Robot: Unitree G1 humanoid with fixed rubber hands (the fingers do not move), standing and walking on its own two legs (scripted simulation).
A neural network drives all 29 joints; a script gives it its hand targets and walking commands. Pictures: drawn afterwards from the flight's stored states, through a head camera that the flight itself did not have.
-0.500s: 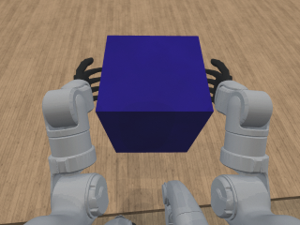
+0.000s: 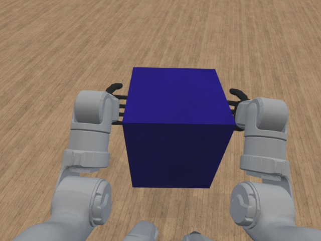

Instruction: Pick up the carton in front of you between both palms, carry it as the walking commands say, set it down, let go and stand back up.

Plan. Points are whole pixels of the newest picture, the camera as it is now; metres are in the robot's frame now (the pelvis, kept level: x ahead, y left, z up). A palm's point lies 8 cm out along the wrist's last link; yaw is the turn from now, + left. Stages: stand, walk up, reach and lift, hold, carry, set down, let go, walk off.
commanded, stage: carry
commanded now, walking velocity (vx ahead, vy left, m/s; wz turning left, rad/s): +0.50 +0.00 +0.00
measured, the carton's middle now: (172, 129) +0.38 +0.05 +0.05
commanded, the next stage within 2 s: none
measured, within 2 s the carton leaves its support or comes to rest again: neither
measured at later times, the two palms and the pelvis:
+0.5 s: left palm (152, 0) +0.73 +0.18 +0.22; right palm (251, 17) +0.70 -0.12 +0.23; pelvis +0.34 +0.06 +0.07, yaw -3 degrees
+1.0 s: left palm (171, 5) +0.94 +0.14 +0.14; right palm (244, 18) +0.93 -0.16 +0.13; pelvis +0.67 +0.00 +0.07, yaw +0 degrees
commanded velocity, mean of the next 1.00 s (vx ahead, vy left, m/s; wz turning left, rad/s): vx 0.50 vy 0.00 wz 0.00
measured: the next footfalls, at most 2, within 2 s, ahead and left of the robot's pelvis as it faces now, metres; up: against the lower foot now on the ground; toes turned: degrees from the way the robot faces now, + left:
left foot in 0.32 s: +0.43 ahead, +0.13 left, +0.00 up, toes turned +5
right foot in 0.80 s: +0.70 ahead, -0.10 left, +0.00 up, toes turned -12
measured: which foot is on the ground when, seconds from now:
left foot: up 0.00-0.30, down 0.32-0.82, up 0.84-1.00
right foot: down 0.00-0.34, up 0.36-0.78, down 0.80-1.00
